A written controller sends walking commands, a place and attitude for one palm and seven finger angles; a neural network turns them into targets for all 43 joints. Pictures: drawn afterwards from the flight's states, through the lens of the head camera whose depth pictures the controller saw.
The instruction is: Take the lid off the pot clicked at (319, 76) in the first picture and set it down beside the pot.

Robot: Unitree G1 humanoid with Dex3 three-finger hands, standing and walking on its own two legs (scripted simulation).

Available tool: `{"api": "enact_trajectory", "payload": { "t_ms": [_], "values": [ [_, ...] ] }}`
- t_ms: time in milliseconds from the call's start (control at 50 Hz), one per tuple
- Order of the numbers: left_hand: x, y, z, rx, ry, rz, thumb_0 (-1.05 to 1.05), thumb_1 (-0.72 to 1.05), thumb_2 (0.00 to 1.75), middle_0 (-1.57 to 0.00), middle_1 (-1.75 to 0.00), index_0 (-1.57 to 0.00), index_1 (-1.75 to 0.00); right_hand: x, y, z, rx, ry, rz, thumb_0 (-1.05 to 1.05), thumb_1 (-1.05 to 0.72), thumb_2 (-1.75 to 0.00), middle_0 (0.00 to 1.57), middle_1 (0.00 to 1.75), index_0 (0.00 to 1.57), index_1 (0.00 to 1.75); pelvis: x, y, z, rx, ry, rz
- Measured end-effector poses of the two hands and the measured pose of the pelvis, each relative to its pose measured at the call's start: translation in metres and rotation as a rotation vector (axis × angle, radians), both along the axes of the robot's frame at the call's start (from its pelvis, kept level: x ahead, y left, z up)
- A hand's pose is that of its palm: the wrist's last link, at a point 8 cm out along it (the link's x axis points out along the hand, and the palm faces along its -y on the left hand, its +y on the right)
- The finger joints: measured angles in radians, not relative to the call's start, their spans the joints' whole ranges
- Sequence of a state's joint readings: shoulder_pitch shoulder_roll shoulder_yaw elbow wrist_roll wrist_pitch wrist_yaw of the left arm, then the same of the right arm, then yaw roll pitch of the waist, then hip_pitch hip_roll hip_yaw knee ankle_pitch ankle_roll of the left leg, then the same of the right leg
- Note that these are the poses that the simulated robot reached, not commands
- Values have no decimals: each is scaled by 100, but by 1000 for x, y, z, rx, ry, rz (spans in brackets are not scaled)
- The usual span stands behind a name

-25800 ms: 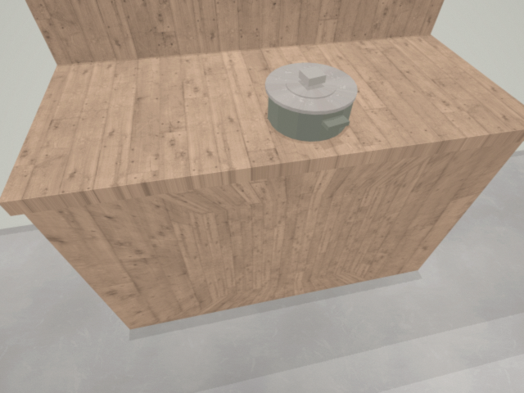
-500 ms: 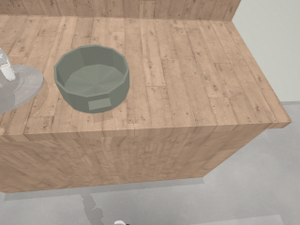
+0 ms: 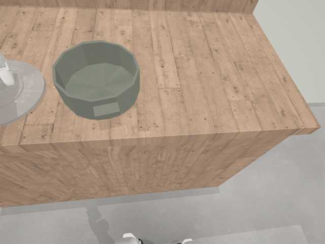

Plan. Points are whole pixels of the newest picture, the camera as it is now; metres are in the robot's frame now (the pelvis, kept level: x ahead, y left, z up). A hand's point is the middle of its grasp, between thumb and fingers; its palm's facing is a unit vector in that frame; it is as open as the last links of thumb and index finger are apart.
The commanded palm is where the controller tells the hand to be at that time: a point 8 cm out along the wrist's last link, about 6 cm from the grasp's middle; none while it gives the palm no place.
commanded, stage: open the fingers wide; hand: left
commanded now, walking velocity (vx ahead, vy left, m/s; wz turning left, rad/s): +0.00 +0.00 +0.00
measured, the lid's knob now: out of the picture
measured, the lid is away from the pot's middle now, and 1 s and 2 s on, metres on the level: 0.24 0.24 0.24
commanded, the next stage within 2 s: raise the empty hand in 1.06 s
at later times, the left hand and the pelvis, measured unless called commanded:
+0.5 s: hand out of the picture +0.44 +0.36 +0.11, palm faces -0.41 -0.14 -0.90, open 7.0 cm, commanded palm +0.48 +0.35 +0.17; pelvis -0.01 +0.00 +0.00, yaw +1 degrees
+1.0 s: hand out of the picture +0.45 +0.36 +0.11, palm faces -0.42 -0.13 -0.90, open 10.8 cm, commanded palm +0.48 +0.35 +0.17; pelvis +0.00 +0.00 +0.00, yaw +0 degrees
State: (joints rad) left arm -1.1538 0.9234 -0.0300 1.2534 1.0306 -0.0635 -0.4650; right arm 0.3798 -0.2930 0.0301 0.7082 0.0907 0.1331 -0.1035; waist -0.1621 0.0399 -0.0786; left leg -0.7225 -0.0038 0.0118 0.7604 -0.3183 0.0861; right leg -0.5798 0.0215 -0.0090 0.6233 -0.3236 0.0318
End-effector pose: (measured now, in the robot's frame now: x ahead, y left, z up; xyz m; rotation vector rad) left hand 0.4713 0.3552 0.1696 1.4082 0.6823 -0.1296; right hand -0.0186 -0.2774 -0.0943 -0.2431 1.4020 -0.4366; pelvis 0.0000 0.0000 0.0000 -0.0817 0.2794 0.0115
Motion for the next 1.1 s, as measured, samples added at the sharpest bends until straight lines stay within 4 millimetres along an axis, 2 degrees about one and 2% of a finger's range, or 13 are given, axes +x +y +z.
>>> {"api": "enact_trajectory", "payload": {
  "t_ms": [100,320,440,560,880,1100],
  "values": [
    [-9,-1,0,9,-71,-60,-4,31,84,-52,-91,-80,-107,9,3,-4,31,3,6,1,-90,-90,21,30,20,30,-1,-1,0,4,-9,-4],
    [-23,1,1,26,-79,-78,-4,35,82,-48,-91,-73,-106,45,0,-5,27,-68,56,1,-90,-90,21,30,20,30,-6,-4,-1,1,-22,9],
    [-27,2,3,24,-82,-74,-2,34,81,-48,-91,-68,-103,55,-3,-4,18,-88,75,1,-90,-90,21,30,20,30,-7,-5,-2,1,-28,13],
    [-26,3,1,36,-74,-77,-1,28,80,-48,-90,-61,-98,52,-5,-4,13,-73,79,1,-90,-90,21,30,20,30,-8,-5,-2,0,-27,17],
    [-16,4,0,29,-72,-85,0,3,73,-42,-83,-43,-84,28,0,-5,19,-4,33,1,-90,-90,21,30,20,30,-3,-2,-2,-2,-14,10],
    [-20,7,1,27,-77,-85,0,-3,72,-40,-80,-40,-81,33,5,-6,35,-18,34,1,-90,-90,21,30,20,30,-3,1,-2,-2,-17,8]
  ]
}}
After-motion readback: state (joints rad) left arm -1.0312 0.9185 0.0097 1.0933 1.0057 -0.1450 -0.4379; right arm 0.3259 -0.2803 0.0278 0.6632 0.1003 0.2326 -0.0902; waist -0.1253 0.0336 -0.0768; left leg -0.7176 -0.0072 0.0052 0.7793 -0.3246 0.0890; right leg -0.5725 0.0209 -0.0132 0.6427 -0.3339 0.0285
